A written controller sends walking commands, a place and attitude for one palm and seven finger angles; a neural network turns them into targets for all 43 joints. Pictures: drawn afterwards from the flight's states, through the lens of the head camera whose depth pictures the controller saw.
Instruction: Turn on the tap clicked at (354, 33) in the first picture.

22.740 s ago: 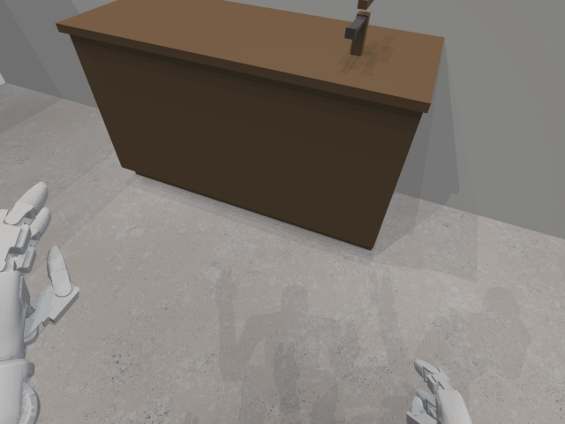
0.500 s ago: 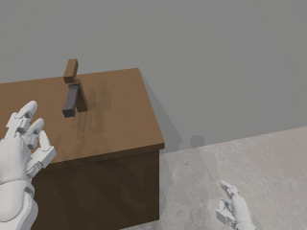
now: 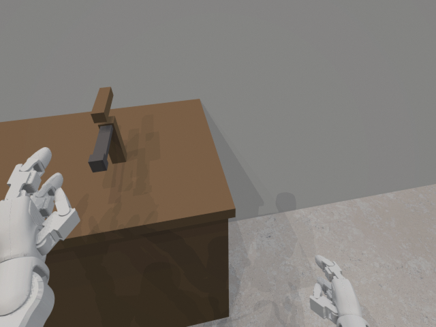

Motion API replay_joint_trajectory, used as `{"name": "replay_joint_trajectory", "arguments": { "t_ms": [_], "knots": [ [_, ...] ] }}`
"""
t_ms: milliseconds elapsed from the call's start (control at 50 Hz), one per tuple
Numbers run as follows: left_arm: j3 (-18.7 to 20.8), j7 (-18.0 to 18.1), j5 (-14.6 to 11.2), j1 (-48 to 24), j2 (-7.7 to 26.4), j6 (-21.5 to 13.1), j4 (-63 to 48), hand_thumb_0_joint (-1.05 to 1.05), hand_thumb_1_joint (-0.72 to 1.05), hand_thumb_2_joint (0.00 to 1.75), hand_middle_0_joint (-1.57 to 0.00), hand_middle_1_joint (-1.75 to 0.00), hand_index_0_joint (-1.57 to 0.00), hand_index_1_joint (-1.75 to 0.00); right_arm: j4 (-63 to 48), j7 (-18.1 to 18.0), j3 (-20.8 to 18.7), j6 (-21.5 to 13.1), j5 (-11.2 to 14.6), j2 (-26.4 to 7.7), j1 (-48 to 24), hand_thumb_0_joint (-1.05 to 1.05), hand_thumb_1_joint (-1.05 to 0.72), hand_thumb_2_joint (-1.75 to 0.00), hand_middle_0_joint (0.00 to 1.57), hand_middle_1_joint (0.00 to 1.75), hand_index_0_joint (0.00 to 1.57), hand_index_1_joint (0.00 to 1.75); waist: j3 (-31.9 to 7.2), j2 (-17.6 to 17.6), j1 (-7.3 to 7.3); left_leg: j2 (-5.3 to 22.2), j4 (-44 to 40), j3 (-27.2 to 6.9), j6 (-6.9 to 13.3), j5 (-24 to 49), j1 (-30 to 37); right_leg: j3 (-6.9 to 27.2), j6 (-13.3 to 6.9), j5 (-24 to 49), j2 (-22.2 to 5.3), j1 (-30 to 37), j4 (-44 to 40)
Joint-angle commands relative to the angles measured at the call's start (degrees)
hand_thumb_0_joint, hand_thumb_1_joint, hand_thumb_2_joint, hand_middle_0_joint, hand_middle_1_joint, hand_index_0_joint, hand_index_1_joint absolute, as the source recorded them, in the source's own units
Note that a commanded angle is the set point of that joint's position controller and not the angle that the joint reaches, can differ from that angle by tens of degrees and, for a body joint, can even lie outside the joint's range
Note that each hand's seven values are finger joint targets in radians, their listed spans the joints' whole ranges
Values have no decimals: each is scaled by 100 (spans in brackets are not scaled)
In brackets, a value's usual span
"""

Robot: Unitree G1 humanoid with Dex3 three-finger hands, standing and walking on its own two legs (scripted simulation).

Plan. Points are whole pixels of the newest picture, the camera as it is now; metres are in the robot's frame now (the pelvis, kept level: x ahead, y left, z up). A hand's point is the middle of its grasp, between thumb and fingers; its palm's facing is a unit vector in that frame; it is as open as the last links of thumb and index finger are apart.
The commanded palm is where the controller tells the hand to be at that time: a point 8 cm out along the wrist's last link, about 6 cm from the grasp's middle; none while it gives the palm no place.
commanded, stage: turn the palm inward beside the body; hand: left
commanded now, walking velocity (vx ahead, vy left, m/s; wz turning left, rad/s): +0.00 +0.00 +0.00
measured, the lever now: (98, 162) +0.36 +0.31 +0.14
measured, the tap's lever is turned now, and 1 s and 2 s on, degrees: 0 0 0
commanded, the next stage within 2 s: reach beside the lever's end, fingers flat in 0.26 s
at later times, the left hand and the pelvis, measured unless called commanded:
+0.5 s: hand (90, 213) +0.20 +0.22 +0.19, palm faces +0.52 -0.85 -0.12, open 7.4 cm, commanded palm +0.15 +0.26 +0.20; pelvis +0.01 -0.02 +0.00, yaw +0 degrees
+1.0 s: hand (75, 200) +0.23 +0.27 +0.17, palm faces +0.58 -0.81 -0.12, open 7.5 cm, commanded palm +0.19 +0.31 +0.18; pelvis +0.02 -0.03 +0.00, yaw +0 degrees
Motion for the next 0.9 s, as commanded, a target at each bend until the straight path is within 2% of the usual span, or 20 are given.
{"name": "replay_joint_trajectory", "arguments": {
  "t_ms": [0,40,120,140,160,240,260,320,380,420,440,460,520,540,560,640,740,780,820,880],
  "knots": [
    [346,-61,54,-761,802,-233,-1144,0,90,90,-20,-30,-20,-30,-1108,-43,-249,-289,30,-594,-1186,0,-90,-90,20,30,20,30,-373,-200,-18,218,-388,-134,23,891,838,174,260,1365,-314,-778,-646],
    [522,-18,80,-813,974,-226,-1210,0,90,90,-20,-30,-20,-30,-1093,-38,-256,-267,20,-591,-1153,0,-90,-90,20,30,20,30,-394,-156,26,199,-383,-129,17,981,846,178,263,1462,-308,-734,-650],
    [512,29,70,-778,892,-316,-1250,0,90,90,-20,-30,-20,-30,-1152,-9,-270,-258,11,-577,-1135,0,-90,-90,20,30,20,30,-517,-303,-13,195,-313,-93,33,1146,887,214,307,1810,-352,-660,-624],
    [585,62,119,-767,1006,-309,-1229,0,90,90,-20,-30,-20,-30,-1093,-4,-269,-232,20,-571,-1099,0,-90,-90,20,30,20,30,-464,-111,22,185,-320,-72,21,1118,860,235,294,1751,-348,-664,-659],
    [429,57,114,-813,850,-335,-1309,0,90,90,-20,-30,-20,-30,-1159,8,-264,-241,23,-558,-1122,0,-90,-90,20,30,20,30,-520,-26,-34,188,-323,-67,20,1127,908,237,291,1767,-368,-663,-637],
    [477,51,118,-761,926,-325,-1154,0,90,90,-20,-30,-20,-30,-1104,-4,-267,-232,29,-575,-1095,0,-90,-90,20,30,20,30,-318,-127,-9,182,-337,-79,34,992,824,256,297,1629,-350,-701,-728],
    [323,24,100,-824,770,-318,-1143,0,90,90,-20,-30,-20,-30,-1145,-5,-257,-236,46,-561,-1134,0,-90,-90,20,30,20,30,-278,-138,-55,187,-353,-73,36,899,808,267,304,1530,-368,-726,-746],
    [393,4,73,-781,829,-307,-1096,0,90,90,-20,-30,-20,-30,-1147,-42,-264,-260,43,-573,-1156,0,-90,-90,20,30,20,30,-266,-343,-47,172,-321,-64,62,866,797,315,356,1617,-390,-693,-799],
    [590,9,55,-771,970,-308,-958,0,90,90,-20,-30,-20,-30,-1118,-66,-266,-232,57,-568,-1145,0,-90,-90,20,30,20,30,-261,-285,-26,154,-339,-43,57,780,747,373,374,1592,-409,-655,-845],
    [677,22,24,-967,1021,-325,-793,0,90,90,-20,-30,-20,-30,-1078,-100,-265,-231,58,-577,-1138,0,-90,-90,20,30,20,30,-184,-436,-71,146,-304,-41,71,698,720,421,420,1548,-420,-723,-912],
    [821,43,46,-1076,1173,-324,-662,0,90,90,-20,-30,-20,-30,-985,-115,-267,-217,78,-560,-1126,0,-90,-90,20,30,20,30,-85,-193,-44,138,-309,-32,58,596,697,474,401,1335,-414,-776,-1001],
    [760,47,12,-1274,1077,-370,-621,0,90,90,-20,-30,-20,-30,-1015,-128,-263,-236,76,-562,-1138,0,-90,-90,20,30,20,30,-90,-286,-109,137,-313,-44,65,564,699,491,411,1316,-434,-780,-996],
    [881,31,4,-1534,1226,-455,-287,0,90,90,-20,-30,-20,-30,-951,-184,-275,-289,79,-587,-1095,0,-90,-90,20,30,20,30,-76,-382,-143,125,-261,-46,70,406,642,614,464,1131,-470,-837,-1088],
    [976,9,14,-1601,1351,-465,-161,0,90,90,-20,-30,-20,-30,-874,-207,-280,-292,88,-581,-1083,0,-90,-90,20,30,20,30,33,-212,-134,118,-241,-34,63,337,617,688,469,980,-477,-893,-1190],
    [908,-35,-27,-1755,1275,-490,-24,0,90,90,-20,-30,-20,-30,-889,-222,-274,-313,103,-586,-1088,0,-90,-90,20,30,20,30,30,-310,-188,114,-253,-57,61,268,581,712,472,836,-494,-893,-1201],
    [951,-206,4,-2148,1508,-547,351,0,90,90,-20,-30,-20,-30,-806,-286,-286,-364,122,-620,-1048,0,-90,-90,20,30,20,30,25,-99,-195,108,-238,-62,50,224,557,809,484,779,-528,-907,-1240],
    [1384,-320,-27,-1830,1849,-699,489,0,90,90,-20,-30,-20,-30,-863,-271,-324,-413,86,-664,-898,0,-90,-90,20,30,20,30,-526,-73,-76,99,-245,-71,36,620,531,779,545,1991,-586,-458,-933],
    [1496,-371,-119,-1624,1810,-759,581,0,90,90,-20,-30,-20,-30,-921,-261,-356,-400,96,-677,-845,0,-90,-90,20,30,20,30,-696,-366,-90,112,-238,-65,39,799,500,722,589,2516,-592,-302,-797],
    [1641,-421,-197,-1384,1814,-773,802,0,90,90,-20,-29,-20,-29,-922,-240,-384,-375,115,-708,-756,0,-90,-90,20,30,20,30,-688,-583,-86,108,-201,-40,39,879,385,694,647,2889,-600,-253,-744],
    [1621,-445,-219,-1495,1773,-821,957,0,90,90,-19,-28,-19,-28,-914,-224,-400,-359,152,-701,-707,0,-90,-90,20,30,20,30,-418,-337,-128,118,-225,-17,35,845,409,620,606,2704,-565,-454,-778]
  ]
}}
